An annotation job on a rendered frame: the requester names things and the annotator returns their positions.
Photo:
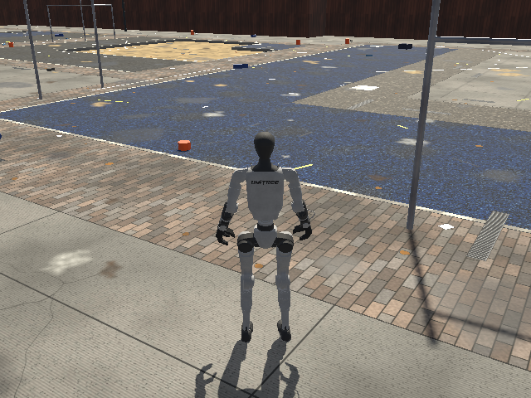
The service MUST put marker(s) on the right robot forearm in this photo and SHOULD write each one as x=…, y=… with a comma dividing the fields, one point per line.
x=304, y=217

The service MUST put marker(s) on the right robot hand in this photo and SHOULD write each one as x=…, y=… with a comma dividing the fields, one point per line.
x=299, y=228

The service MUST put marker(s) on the robot left upper arm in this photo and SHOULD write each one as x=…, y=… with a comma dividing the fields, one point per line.
x=237, y=177

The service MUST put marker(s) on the left robot hand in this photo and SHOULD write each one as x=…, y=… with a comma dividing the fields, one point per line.
x=226, y=233

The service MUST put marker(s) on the robot right upper arm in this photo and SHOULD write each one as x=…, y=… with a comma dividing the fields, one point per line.
x=291, y=176

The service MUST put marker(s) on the left robot forearm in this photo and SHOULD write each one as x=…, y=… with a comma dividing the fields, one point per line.
x=225, y=219

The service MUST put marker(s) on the robot head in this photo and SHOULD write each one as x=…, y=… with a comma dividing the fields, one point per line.
x=264, y=145

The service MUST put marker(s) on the robot right thigh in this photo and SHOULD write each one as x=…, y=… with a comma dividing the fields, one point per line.
x=284, y=249

